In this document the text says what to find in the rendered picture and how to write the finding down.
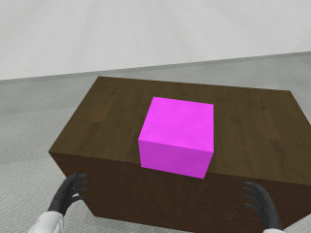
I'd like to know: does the carton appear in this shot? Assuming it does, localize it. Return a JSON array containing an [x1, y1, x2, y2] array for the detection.
[[138, 97, 214, 179]]

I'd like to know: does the left robot hand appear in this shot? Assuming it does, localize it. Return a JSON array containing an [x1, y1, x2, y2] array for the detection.
[[47, 173, 88, 216]]

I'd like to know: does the left robot forearm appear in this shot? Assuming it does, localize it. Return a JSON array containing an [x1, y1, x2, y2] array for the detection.
[[28, 211, 64, 233]]

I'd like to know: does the pedestal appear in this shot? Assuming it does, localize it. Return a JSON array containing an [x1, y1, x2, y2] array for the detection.
[[48, 76, 311, 233]]

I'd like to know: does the right robot hand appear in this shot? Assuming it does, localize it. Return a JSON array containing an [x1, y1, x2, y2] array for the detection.
[[243, 182, 284, 231]]

